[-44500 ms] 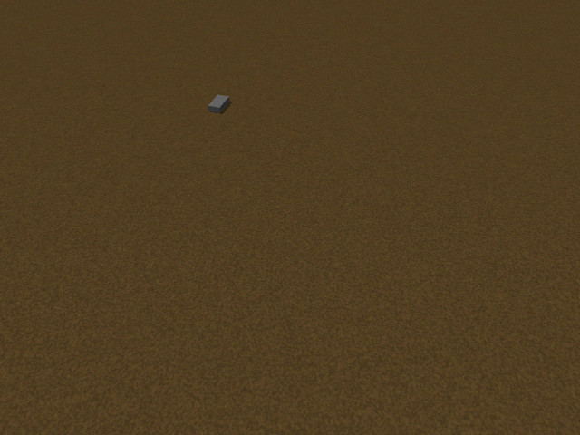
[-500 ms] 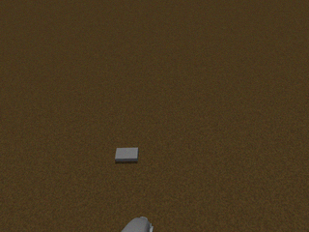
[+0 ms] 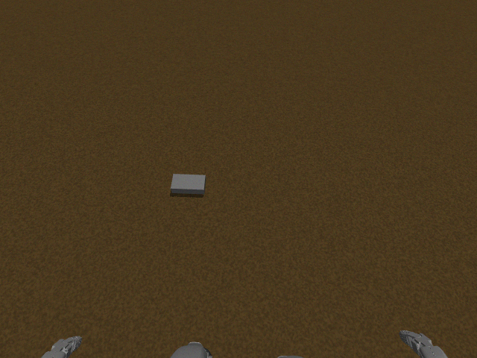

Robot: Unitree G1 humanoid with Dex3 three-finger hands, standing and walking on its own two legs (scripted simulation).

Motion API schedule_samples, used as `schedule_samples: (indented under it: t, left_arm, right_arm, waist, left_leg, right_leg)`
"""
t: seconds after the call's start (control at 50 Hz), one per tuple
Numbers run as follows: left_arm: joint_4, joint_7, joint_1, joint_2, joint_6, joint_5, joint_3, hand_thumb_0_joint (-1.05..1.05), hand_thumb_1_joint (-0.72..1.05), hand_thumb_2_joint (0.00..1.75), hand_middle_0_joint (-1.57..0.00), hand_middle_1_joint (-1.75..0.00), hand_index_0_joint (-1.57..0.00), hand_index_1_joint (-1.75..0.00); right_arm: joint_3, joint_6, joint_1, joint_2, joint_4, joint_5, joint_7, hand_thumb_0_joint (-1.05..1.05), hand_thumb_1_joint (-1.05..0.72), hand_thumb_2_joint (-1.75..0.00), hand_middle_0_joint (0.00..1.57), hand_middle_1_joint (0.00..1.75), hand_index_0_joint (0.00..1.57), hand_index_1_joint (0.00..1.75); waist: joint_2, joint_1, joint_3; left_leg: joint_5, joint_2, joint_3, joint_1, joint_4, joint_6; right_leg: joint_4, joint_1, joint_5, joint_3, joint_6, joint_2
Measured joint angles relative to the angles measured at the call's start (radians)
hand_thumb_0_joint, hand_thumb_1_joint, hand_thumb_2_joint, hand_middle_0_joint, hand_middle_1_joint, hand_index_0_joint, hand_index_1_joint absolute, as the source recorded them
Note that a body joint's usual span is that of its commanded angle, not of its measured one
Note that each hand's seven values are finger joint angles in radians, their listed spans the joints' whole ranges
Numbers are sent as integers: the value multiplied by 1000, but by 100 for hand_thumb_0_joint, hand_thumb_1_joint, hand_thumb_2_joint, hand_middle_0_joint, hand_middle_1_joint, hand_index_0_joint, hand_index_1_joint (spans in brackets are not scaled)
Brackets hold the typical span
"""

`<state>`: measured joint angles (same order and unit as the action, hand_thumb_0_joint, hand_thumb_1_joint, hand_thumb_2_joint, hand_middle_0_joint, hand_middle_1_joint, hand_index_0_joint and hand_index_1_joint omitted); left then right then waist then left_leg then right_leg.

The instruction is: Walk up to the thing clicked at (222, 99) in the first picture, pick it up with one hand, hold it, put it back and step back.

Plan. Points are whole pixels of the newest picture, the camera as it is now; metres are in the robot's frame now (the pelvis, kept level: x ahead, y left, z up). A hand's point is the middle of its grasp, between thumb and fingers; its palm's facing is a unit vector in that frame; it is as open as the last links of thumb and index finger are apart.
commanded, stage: step back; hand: left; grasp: from above
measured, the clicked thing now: (188, 184) +0.91 +0.26 -0.74
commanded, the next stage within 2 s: stand in 1.32 s
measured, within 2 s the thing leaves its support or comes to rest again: neither
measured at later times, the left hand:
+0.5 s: hand out of the picture -0.08 +0.28 -0.14, palm faces +0.10 -0.91 -0.40, open 7.4 cm
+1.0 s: hand out of the picture -0.11 +0.28 -0.15, palm faces +0.10 -0.92 -0.39, open 7.4 cm
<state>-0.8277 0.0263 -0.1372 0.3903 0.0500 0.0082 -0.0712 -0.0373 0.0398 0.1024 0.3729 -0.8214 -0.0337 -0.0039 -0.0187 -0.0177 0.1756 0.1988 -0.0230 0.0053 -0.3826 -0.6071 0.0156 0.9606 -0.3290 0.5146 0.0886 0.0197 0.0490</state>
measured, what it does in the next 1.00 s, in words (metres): walks backwards: right foot, then left foot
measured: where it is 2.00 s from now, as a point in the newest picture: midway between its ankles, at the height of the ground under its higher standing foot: outside the picture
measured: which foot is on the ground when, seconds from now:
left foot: down 0.00-0.10, up 0.12-0.38, down 0.40-0.70, up 0.72-0.98, down 1.00-1.00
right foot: up 0.00-0.04, down 0.06-1.00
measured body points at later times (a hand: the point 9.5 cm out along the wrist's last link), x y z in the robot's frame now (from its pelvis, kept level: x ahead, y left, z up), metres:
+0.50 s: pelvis -0.15 +0.00 +0.00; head -0.14 +0.01 +0.45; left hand -0.09 +0.33 -0.11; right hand -0.08 -0.30 -0.12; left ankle -0.16 +0.12 -0.72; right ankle -0.08 -0.13 -0.70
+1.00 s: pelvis -0.12 +0.01 +0.00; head -0.10 +0.01 +0.45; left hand -0.12 +0.33 -0.12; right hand -0.01 -0.30 -0.12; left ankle -0.06 +0.14 -0.73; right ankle -0.13 -0.14 -0.72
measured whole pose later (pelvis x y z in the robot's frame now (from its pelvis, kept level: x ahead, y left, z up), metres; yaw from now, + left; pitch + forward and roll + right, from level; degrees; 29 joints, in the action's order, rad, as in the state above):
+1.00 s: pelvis -0.12 +0.01 +0.00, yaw +4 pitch -3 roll -1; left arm -0.97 0.00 -0.26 0.38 -0.03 0.02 -0.06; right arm -0.07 0.00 0.18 0.39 -0.98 -0.03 0.02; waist 0.02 -0.04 0.10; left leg 0.23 -0.04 0.01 -0.33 -0.58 -0.01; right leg 0.58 -0.19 0.35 -0.03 0.03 -0.04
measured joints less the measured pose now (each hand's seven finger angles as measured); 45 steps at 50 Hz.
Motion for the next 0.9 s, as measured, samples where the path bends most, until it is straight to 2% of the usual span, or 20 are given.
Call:
schedule_samples:
  t: [0.06,0.1,0.12,0.16,0.18,0.22,0.26,0.32,0.38,0.4,0.44,0.48,0.52,0.58,0.64,0.68,0.72,0.76,0.8,0.9]
  left_arm:
    - [-25,-3,-16,-2,-12,6,4,0,90,90,-20,-30,-21,-30]
    - [-59,-6,-6,-37,-16,16,8,0,90,90,-20,-30,-21,-30]
    - [-62,-12,-17,-47,-16,20,12,0,90,90,-20,-30,-21,-30]
    - [-56,-21,-54,-41,-15,27,15,0,90,90,-20,-30,-21,-30]
    - [-57,-20,-69,-36,-12,28,13,0,90,90,-20,-30,-21,-30]
    - [-63,-16,-85,-33,-5,29,8,0,90,90,-20,-30,-21,-30]
    - [-61,-13,-84,-31,-3,33,1,1,90,90,-20,-30,-21,-30]
    - [-40,-11,-68,-26,-14,42,-6,1,90,90,-20,-30,-21,-30]
    - [-19,-17,-38,-15,-20,47,-12,1,90,90,-20,-30,-21,-30]
    - [-15,-20,-29,-7,-20,44,-12,0,90,90,-20,-30,-21,-30]
    - [-23,-20,-27,17,-15,34,-17,0,90,90,-20,-30,-21,-30]
    - [-56,-23,-56,14,-8,27,-14,0,90,90,-20,-30,-21,-30]
    - [-93,-38,-72,15,-3,20,-10,0,90,90,-20,-30,-21,-30]
    - [-116,-53,-96,19,-11,12,-8,0,90,90,-20,-30,-21,-30]
    - [-141,-60,-113,15,-19,14,-7,0,90,90,-20,-30,-21,-30]
    - [-159,-55,-116,0,-33,19,-7,0,90,90,-20,-30,-21,-30]
    - [-170,-47,-115,-27,-56,29,-3,1,90,90,-20,-30,-21,-30]
    - [-165,-45,-126,-38,-71,36,-1,0,90,90,-20,-30,-21,-30]
    - [-159,-44,-134,-44,-78,35,0,0,90,90,-20,-30,-21,-30]
    - [-152,-37,-144,-42,-96,28,4,0,90,90,-20,-30,-21,-30]
  right_arm:
    - [1,10,-46,16,19,7,3,1,-90,-90,21,30,21,30]
    - [-8,20,-67,42,8,16,2,1,-90,-90,21,30,21,30]
    - [-11,27,-61,44,-2,21,1,1,-90,-90,21,30,21,30]
    - [-11,42,-37,25,-23,24,-4,1,-90,-90,21,30,21,30]
    - [-8,46,-25,17,-29,25,-3,1,-90,-90,21,30,21,30]
    - [-5,44,5,17,-35,31,1,1,-90,-90,21,30,21,30]
    - [-5,35,36,25,-41,29,-2,1,-90,-90,21,30,21,30]
    - [-7,23,80,41,-64,24,-3,1,-90,-90,21,30,21,30]
    - [-11,12,124,40,-102,13,2,1,-90,-90,21,30,21,30]
    - [-14,6,133,33,-118,8,3,1,-90,-90,21,30,21,30]
    - [-15,-3,129,-8,-150,-6,5,1,-90,-90,21,30,21,30]
    - [-5,-11,146,-23,-157,-13,14,1,-90,-90,21,30,21,30]
    - [0,-20,155,-32,-162,-16,18,1,-90,-90,21,30,21,30]
    - [4,-37,145,-41,-158,-19,19,1,-90,-90,21,30,21,30]
    - [-2,-43,119,-37,-141,-21,27,1,-90,-90,21,30,21,30]
    - [-9,-38,101,-22,-130,-17,30,1,-90,-90,21,30,21,30]
    - [-17,-28,92,-1,-125,-8,25,1,-90,-90,21,30,21,30]
    - [-22,-20,97,2,-131,-5,18,1,-90,-90,21,30,21,30]
    - [-24,-21,100,8,-136,-3,22,1,-90,-90,21,30,21,30]
    - [-31,-33,99,29,-140,-2,31,1,-90,-90,21,30,21,30]
  waist:
    - [18,-13,11]
    - [107,4,40]
    - [125,8,30]
    - [85,-26,-6]
    - [60,-41,-18]
    - [40,-38,-38]
    - [40,-29,-54]
    - [57,-19,-63]
    - [62,-8,-69]
    - [50,-7,-68]
    - [-30,-29,-48]
    - [-32,-15,-88]
    - [-20,7,-114]
    - [-28,3,-129]
    - [-25,4,-133]
    - [-1,0,-127]
    - [56,4,-112]
    - [59,-14,-124]
    - [49,-32,-125]
    - [58,-38,-107]
  left_leg:
    - [-9,-17,-22,-57,-56,-15]
    - [-21,-57,29,-73,-85,-15]
    - [30,-45,60,-86,-102,-8]
    - [214,32,86,-120,-247,-14]
    - [255,68,95,-127,-335,-15]
    - [266,123,128,-130,-474,-15]
    - [254,140,143,-110,-534,-24]
    - [258,106,126,-18,-422,-36]
    - [292,51,68,109,-150,-34]
    - [236,48,54,154,-42,-25]
    - [146,91,10,199,20,-11]
    - [144,77,9,194,22,7]
    - [134,50,24,195,37,19]
    - [101,34,15,199,72,-3]
    - [103,23,3,183,63,-11]
    - [125,2,-1,165,25,-17]
    - [187,-27,33,140,-59,-3]
    - [275,6,54,87,-179,0]
    - [290,34,51,43,-266,1]
    - [223,9,45,-17,-238,-11]
  right_leg:
    - [-267,99,-85,-37,-7,-32]
    - [-313,126,-122,-82,-24,17]
    - [-315,120,-136,-96,-30,22]
    - [-291,81,-149,-64,-40,-12]
    - [-295,70,-162,-43,-42,-31]
    - [-325,58,-198,-35,-38,-59]
    - [-345,35,-226,-45,-35,-74]
    - [-348,3,-252,-77,-31,-79]
    - [-315,-24,-250,-125,-28,-94]
    - [-292,-35,-244,-132,-22,-106]
    - [-235,-47,-187,-75,-30,-136]
    - [-177,-66,-82,-62,-29,-104]
    - [-128,-63,-66,-64,-31,-74]
    - [-146,-35,-108,-57,-36,-73]
    - [-257,30,-87,-71,-31,-77]
    - [-370,84,-167,-88,-33,-60]
    - [-410,114,-242,-117,-30,-25]
    - [-406,112,-230,-117,-38,-28]
    - [-417,121,-223,-107,-51,-44]
    - [-462,154,-235,-111,-26,-61]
